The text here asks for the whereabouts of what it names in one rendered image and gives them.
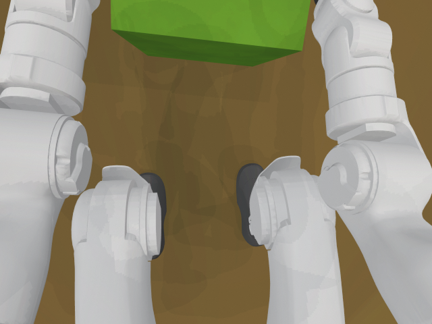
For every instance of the left robot forearm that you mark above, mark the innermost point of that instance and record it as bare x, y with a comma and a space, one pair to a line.
43, 53

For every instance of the right robot forearm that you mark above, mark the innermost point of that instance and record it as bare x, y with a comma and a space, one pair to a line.
359, 74

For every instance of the right robot shin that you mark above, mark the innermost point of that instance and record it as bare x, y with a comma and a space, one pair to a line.
287, 163

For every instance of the carton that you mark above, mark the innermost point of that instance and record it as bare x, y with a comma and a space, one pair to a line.
237, 32

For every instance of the left robot upper arm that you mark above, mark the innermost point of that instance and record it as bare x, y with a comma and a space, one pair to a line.
44, 158

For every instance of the right robot upper arm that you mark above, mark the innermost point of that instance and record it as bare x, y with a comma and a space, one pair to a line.
380, 189

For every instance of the right robot thigh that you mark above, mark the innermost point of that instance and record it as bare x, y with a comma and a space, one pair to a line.
305, 280

